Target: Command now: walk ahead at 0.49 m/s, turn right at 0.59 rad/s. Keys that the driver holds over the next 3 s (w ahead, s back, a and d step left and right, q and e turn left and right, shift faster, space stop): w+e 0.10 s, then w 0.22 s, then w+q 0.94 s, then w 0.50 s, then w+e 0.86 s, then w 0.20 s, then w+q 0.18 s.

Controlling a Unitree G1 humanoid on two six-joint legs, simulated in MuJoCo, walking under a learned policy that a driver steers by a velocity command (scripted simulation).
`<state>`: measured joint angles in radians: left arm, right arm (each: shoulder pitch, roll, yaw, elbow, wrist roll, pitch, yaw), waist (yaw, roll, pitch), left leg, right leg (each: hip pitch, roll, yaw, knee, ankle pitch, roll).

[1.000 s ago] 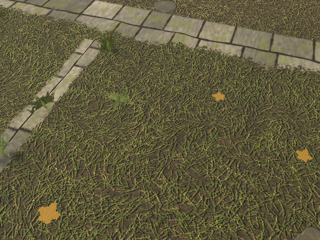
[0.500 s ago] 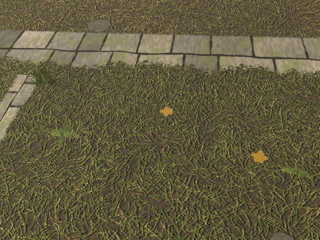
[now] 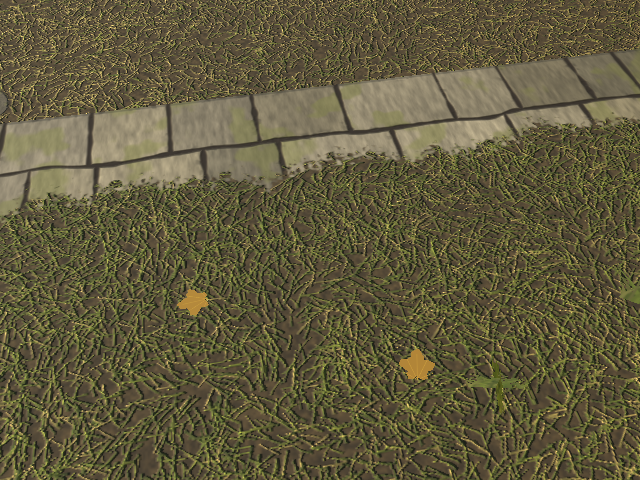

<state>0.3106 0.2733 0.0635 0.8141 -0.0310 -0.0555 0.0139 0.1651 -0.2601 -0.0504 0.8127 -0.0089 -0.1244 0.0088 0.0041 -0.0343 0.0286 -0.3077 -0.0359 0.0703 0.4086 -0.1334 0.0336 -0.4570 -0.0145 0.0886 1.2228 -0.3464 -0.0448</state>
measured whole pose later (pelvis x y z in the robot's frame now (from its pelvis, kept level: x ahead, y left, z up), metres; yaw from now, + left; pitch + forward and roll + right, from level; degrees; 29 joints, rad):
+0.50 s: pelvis +0.27 -0.09 +0.00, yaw -7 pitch +2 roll +1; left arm 0.20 0.24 0.05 0.70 0.00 -0.08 -0.03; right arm 0.29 -0.29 -0.05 0.92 0.04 -0.08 0.01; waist -0.02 0.02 0.03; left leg -0.42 0.07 -0.04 1.19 -0.37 0.03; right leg -0.36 0.00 -0.09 0.51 -0.18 -0.06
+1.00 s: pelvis +0.54 -0.05 -0.02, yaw +10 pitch +2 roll +0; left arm 0.29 0.27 0.07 0.84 -0.02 -0.09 0.01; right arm 0.11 -0.27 -0.08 0.73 0.02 -0.05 0.05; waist 0.01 0.00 0.07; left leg -0.50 -0.06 0.06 0.65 -0.20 0.11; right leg -0.19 -0.05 -0.07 1.14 -0.47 0.02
